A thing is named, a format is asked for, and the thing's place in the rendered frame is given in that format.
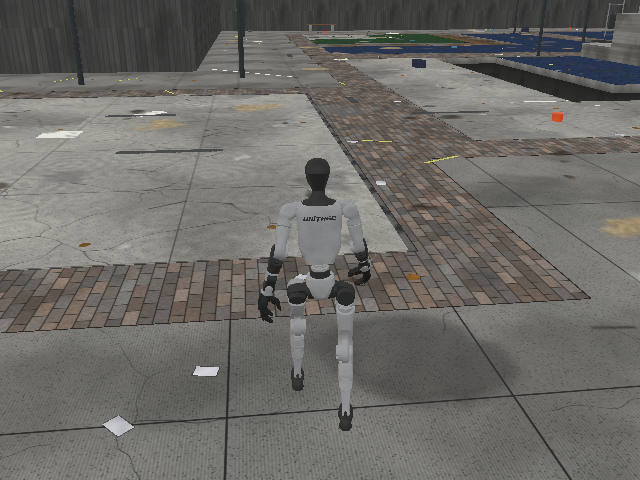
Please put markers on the robot left forearm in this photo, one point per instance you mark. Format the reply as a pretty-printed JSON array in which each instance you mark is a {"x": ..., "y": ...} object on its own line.
[{"x": 272, "y": 273}]

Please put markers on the robot left upper arm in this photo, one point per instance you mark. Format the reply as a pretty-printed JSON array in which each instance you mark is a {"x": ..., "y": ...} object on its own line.
[{"x": 286, "y": 213}]

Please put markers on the robot right hand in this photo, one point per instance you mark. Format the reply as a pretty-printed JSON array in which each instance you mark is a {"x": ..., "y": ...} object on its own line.
[{"x": 356, "y": 271}]

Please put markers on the robot left hand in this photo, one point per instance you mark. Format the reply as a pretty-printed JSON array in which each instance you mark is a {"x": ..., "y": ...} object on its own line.
[{"x": 262, "y": 306}]

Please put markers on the robot torso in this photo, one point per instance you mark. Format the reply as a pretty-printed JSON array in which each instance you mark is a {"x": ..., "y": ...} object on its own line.
[{"x": 319, "y": 241}]

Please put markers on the robot right forearm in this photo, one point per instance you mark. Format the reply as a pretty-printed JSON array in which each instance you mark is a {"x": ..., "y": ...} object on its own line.
[{"x": 363, "y": 259}]

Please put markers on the robot right thigh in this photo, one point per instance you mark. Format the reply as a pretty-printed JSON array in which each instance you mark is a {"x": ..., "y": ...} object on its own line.
[{"x": 345, "y": 310}]

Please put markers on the robot right upper arm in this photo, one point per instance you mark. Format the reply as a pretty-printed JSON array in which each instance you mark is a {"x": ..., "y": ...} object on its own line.
[{"x": 350, "y": 211}]

